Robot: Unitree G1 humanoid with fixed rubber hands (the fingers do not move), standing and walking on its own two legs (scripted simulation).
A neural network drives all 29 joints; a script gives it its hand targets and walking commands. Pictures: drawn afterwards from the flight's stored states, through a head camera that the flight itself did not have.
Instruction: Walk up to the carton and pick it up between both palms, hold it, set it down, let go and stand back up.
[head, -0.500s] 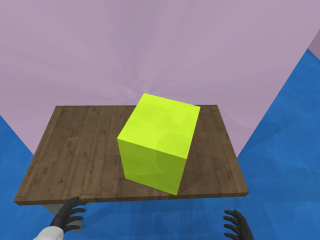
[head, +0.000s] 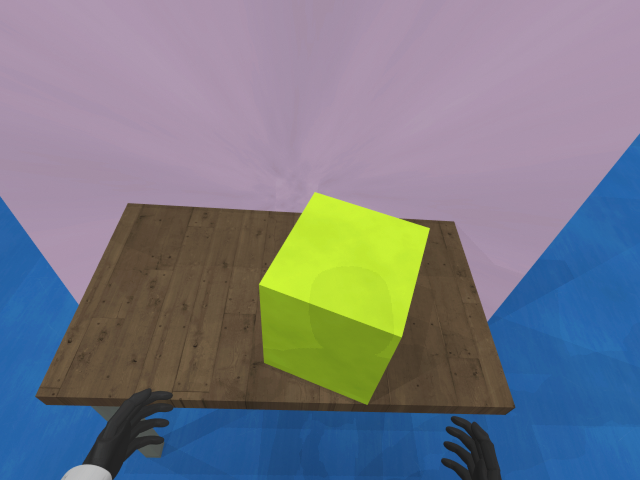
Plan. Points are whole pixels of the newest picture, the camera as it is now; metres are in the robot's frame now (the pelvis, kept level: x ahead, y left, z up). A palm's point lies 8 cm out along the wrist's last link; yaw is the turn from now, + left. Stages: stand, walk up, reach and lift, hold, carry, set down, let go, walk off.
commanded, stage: reach and lift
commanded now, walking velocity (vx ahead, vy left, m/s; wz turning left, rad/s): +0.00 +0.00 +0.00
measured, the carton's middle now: (341, 300) +0.43 +0.01 -0.09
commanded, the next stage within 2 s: none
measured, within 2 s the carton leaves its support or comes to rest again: neither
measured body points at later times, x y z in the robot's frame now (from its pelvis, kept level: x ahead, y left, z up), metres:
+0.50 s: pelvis -0.02 -0.01 -0.01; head +0.00 +0.03 +0.44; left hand +0.17 +0.24 -0.05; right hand +0.16 -0.15 -0.04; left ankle +0.00 +0.09 -0.74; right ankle -0.02 -0.17 -0.74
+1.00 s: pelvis +0.00 -0.02 -0.01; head +0.03 +0.01 +0.44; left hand +0.26 +0.23 -0.01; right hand +0.24 -0.15 -0.02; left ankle +0.00 +0.09 -0.74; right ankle -0.02 -0.17 -0.74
